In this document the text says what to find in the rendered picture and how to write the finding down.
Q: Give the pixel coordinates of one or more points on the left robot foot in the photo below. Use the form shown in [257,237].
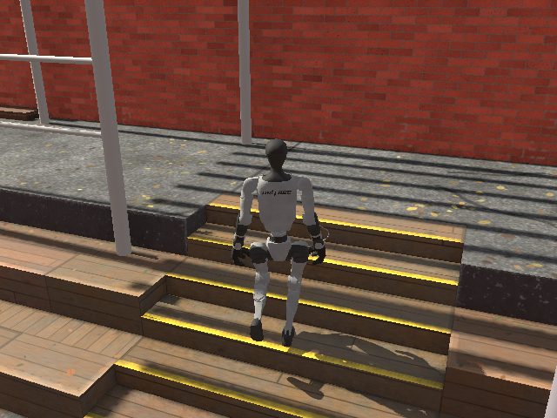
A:
[256,330]

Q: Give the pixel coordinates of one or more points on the robot right upper arm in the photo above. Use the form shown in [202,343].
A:
[305,185]

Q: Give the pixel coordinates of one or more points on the robot right forearm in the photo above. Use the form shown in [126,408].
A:
[315,233]

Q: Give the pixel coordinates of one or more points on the robot left hand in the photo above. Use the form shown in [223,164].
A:
[237,253]

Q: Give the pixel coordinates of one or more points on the robot right thigh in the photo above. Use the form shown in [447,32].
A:
[300,254]

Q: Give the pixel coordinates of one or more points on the robot left upper arm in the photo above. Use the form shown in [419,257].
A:
[249,186]

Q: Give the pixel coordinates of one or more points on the robot left forearm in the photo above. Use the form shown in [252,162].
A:
[239,235]

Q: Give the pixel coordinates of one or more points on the robot right hand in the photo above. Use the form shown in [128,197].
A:
[319,252]

